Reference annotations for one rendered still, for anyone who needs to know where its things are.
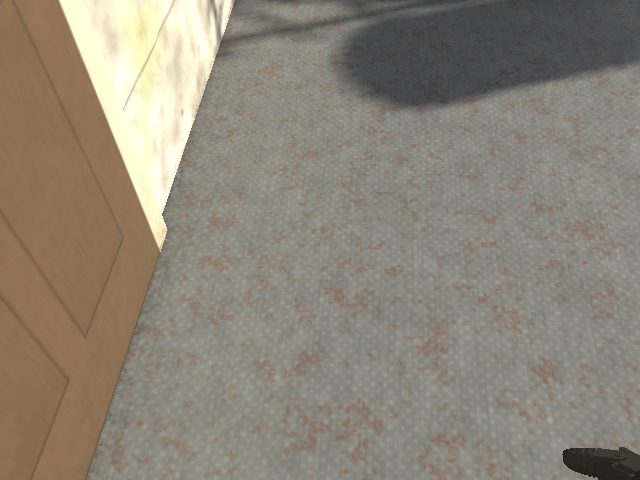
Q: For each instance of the robot right hand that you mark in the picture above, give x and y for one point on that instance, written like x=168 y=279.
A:
x=605 y=464

